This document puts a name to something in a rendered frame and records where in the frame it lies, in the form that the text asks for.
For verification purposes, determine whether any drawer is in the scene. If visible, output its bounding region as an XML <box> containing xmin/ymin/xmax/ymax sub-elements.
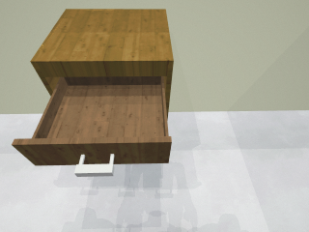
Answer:
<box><xmin>12</xmin><ymin>76</ymin><xmax>172</xmax><ymax>166</ymax></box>

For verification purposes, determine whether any cabinet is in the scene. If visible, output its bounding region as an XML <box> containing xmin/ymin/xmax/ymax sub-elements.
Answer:
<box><xmin>30</xmin><ymin>9</ymin><xmax>174</xmax><ymax>119</ymax></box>

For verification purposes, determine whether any handle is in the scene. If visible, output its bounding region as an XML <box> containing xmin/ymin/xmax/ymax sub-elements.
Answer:
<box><xmin>74</xmin><ymin>154</ymin><xmax>115</xmax><ymax>177</ymax></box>

